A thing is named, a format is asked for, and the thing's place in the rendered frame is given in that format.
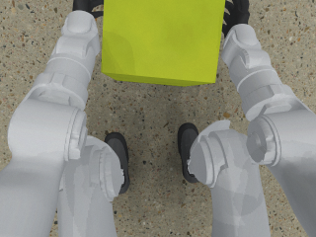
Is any robot right thigh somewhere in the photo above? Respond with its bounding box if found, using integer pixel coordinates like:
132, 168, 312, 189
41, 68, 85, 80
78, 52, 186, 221
195, 128, 271, 237

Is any robot right shin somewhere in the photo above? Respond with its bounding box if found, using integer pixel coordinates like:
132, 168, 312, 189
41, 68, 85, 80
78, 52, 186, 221
187, 119, 259, 182

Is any right robot upper arm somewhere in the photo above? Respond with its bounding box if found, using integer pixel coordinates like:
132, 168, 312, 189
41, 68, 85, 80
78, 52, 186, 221
246, 109, 316, 237

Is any left robot hand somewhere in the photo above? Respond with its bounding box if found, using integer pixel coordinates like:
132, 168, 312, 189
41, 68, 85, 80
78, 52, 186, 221
72, 0, 105, 19

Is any robot right forearm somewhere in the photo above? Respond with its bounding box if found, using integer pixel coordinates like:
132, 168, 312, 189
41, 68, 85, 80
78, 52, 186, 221
221, 24, 314, 121

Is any carton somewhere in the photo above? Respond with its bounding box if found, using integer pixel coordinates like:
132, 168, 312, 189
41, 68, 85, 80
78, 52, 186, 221
101, 0, 226, 87

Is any robot left forearm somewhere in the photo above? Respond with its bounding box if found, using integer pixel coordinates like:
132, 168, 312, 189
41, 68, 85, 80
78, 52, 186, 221
7, 10, 101, 151

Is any left robot upper arm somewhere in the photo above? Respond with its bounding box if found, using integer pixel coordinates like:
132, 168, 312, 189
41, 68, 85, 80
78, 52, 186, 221
0, 99, 88, 237

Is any right robot hand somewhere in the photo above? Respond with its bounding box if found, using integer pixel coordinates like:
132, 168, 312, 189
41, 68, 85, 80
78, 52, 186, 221
221, 0, 250, 38

